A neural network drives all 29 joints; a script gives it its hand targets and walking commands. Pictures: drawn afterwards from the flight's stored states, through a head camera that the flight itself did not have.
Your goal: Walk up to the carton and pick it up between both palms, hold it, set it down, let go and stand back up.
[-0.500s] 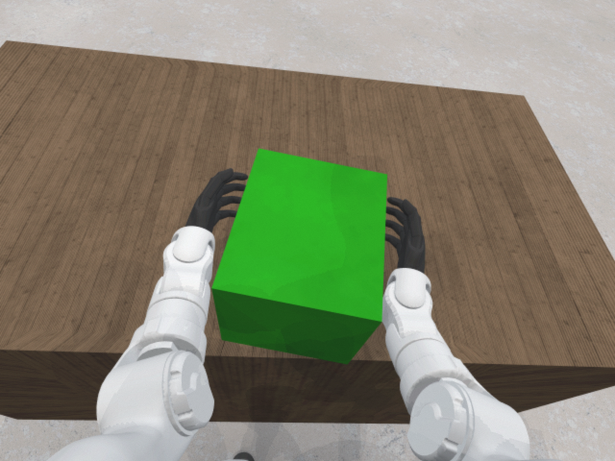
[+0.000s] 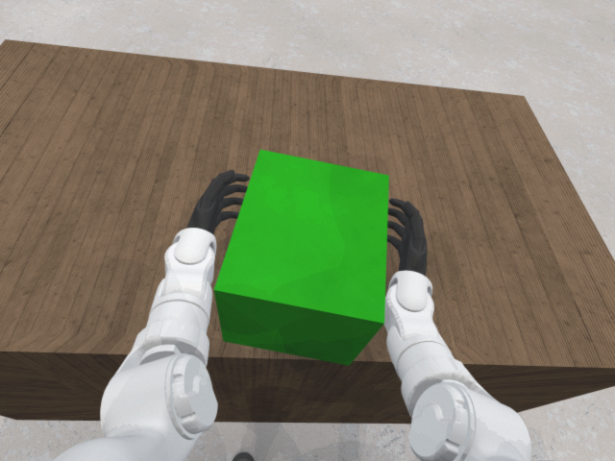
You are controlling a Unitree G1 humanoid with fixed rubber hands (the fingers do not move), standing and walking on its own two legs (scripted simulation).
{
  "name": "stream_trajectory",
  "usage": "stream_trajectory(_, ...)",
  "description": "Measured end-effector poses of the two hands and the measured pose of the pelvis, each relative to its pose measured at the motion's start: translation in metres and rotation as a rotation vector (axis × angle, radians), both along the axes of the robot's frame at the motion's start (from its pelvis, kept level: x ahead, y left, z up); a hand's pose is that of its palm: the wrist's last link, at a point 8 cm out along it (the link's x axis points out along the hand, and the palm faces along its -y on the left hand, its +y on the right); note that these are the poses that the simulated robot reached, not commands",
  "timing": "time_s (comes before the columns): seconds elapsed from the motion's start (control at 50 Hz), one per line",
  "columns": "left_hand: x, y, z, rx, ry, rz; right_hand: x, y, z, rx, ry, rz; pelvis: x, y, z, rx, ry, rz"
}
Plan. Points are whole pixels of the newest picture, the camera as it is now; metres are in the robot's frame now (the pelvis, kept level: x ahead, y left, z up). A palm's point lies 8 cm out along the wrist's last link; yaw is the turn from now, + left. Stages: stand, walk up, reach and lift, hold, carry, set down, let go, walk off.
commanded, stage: reach and lift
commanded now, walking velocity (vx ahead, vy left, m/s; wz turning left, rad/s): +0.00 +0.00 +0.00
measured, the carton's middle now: (305, 259) +0.38 +0.02 -0.01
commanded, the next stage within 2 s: none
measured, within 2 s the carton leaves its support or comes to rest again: leaves its support in 0.52 s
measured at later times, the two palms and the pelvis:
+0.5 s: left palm (208, 222) +0.39 +0.16 +0.04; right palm (412, 263) +0.35 -0.12 +0.03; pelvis +0.00 +0.00 +0.00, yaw +0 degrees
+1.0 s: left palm (223, 205) +0.40 +0.14 +0.07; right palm (432, 246) +0.37 -0.14 +0.06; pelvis +0.00 -0.01 +0.00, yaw -2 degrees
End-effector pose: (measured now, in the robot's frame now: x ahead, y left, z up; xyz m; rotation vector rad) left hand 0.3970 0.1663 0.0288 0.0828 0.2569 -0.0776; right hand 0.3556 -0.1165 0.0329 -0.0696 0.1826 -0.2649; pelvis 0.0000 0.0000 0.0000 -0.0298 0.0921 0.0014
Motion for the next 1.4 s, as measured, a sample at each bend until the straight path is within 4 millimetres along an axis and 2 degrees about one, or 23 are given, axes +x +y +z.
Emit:
stream_trajectory(0.48, -0.002, -0.003, 0.006, 0.015, -0.021, 0.005, -0.003, -0.003, 0.000, 0.013, -0.025, 0.003, -0.002, -0.003, 0.001, -0.001, 0.030, -0.003)
stream_trajectory(0.62, -0.006, -0.011, 0.018, 0.024, -0.052, 0.008, -0.008, -0.010, 0.003, 0.020, -0.052, 0.003, -0.006, -0.005, 0.001, -0.001, 0.024, -0.009)
stream_trajectory(0.78, -0.009, -0.023, 0.016, -0.014, -0.016, 0.021, -0.012, -0.021, 0.001, 0.000, -0.017, 0.004, -0.012, -0.010, 0.002, 0.006, 0.010, -0.025)
stream_trajectory(0.88, -0.003, -0.024, 0.020, -0.028, -0.029, 0.038, -0.003, -0.023, 0.007, -0.008, -0.028, 0.015, -0.009, -0.012, 0.002, 0.008, 0.028, -0.031)
stream_trajectory(1.04, 0.005, -0.025, 0.043, 0.001, -0.102, 0.050, 0.012, -0.024, 0.032, 0.012, -0.099, 0.036, 0.004, -0.012, 0.003, 0.008, 0.005, -0.031)
stream_trajectory(1.22, -0.011, -0.029, 0.041, 0.010, -0.031, 0.063, -0.002, -0.028, 0.024, 0.021, -0.025, 0.046, 0.005, -0.013, 0.003, 0.014, -0.099, -0.017)
stream_trajectory(1.28, -0.014, -0.031, 0.051, -0.005, -0.054, 0.076, -0.002, -0.029, 0.033, 0.035, -0.053, 0.052, 0.001, -0.014, 0.003, 0.011, -0.099, -0.011)
stream_trajectory(1.4, -0.018, -0.031, 0.092, -0.009, -0.145, 0.107, 0.002, -0.031, 0.080, 0.021, -0.142, 0.078, -0.006, -0.017, 0.002, 0.010, -0.124, -0.007)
